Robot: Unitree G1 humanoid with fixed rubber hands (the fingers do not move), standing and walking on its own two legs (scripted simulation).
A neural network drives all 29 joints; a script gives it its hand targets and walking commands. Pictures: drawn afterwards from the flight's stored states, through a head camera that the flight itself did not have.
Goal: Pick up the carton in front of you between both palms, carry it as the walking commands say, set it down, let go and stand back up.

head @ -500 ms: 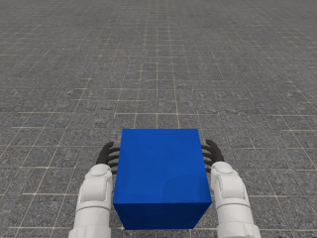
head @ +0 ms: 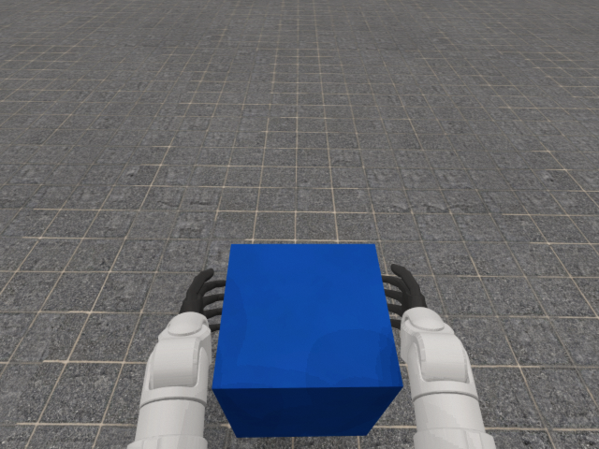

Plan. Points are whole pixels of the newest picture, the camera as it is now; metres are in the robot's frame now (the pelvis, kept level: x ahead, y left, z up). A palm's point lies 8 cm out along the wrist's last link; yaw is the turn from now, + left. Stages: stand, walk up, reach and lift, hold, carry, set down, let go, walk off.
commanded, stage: carry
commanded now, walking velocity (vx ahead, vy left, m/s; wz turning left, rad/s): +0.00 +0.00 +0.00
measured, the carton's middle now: (302, 345) +0.30 +0.00 -0.04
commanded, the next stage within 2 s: hold in 0.16 s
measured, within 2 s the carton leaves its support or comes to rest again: neither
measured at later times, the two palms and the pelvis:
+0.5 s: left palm (226, 305) +0.31 +0.11 +0.04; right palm (449, 344) +0.25 -0.18 +0.05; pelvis +0.00 +0.03 +0.01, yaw -12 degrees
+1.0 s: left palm (228, 314) +0.36 +0.12 -0.05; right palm (412, 341) +0.30 -0.17 -0.04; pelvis -0.02 +0.07 -0.02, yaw -13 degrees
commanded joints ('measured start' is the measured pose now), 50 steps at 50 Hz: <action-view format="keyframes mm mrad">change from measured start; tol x8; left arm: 1 -495 -889 -564 -82 -261 -47 -236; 11 -483 -885 -583 -162 -265 -76 -244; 31 -589 -1003 -522 56 -217 -93 -261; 37 -749 -1009 -340 277 -138 -141 -254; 44 -736 -777 -36 414 59 -287 -178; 50 -766 -764 -111 403 55 -478 -155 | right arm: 1 -448 898 559 -42 247 -27 222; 13 -375 896 486 36 173 -115 199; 28 -553 943 512 116 234 -115 287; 38 -792 809 174 404 29 -221 318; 44 -771 675 -42 533 -117 -327 278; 50 -779 688 22 539 -75 -501 261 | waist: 1 0 -1 -263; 8 -1 0 -261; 9 16 -129 -103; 17 -9 -47 -184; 42 -35 10 -51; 50 -22 8 -312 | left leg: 1 222 61 -74 -21 156 6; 8 219 60 -72 -21 152 4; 9 575 -215 -213 -40 254 28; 10 644 -218 -233 -44 246 21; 19 509 -256 -217 -124 151 -17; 31 657 -200 -247 -158 24 -36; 39 527 -165 -301 -112 -213 -40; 50 250 -207 -260 200 134 -25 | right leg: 1 -44 -114 98 -135 222 -1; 8 -46 -115 99 -136 220 -3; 9 -197 60 303 -282 436 1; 14 42 86 301 -272 510 1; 19 77 97 281 -284 433 36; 36 -208 138 249 -252 10 -34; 50 -682 183 219 84 141 16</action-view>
